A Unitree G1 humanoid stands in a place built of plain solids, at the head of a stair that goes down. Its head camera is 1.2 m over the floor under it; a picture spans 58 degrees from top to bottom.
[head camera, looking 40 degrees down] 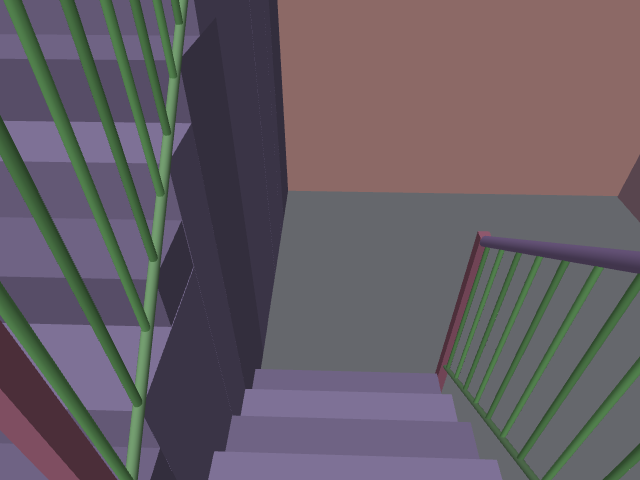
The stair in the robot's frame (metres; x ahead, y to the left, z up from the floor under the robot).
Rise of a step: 0.17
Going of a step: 0.22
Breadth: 0.98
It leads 2 degrees to the right of straight ahead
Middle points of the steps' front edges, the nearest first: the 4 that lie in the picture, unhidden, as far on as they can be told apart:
0.67 -0.12 -0.34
0.89 -0.13 -0.50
1.11 -0.13 -0.67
1.33 -0.14 -0.84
